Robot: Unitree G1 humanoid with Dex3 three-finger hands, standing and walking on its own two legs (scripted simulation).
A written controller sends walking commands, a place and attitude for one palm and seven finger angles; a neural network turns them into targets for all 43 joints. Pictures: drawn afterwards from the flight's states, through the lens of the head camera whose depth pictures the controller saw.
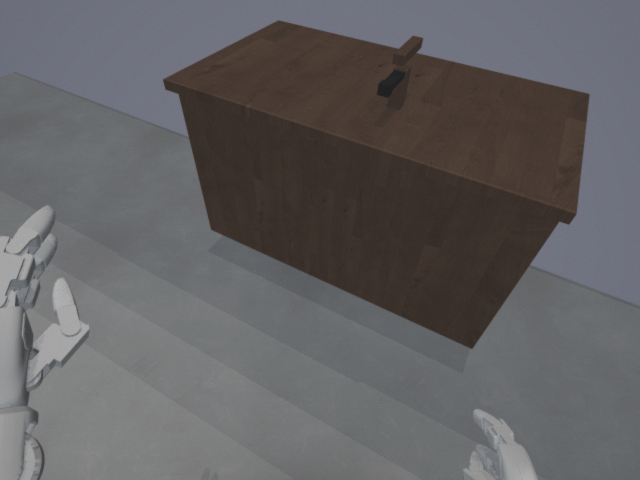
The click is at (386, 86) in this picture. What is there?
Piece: tap's lever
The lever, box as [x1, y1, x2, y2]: [377, 80, 393, 97]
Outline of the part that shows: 382,80 378,85 377,94 387,97 391,93 393,82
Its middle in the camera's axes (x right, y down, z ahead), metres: +0.15 -0.35 +0.91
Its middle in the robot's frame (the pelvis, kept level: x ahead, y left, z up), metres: +0.94 -0.09 +0.06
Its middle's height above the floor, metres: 0.83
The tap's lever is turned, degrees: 0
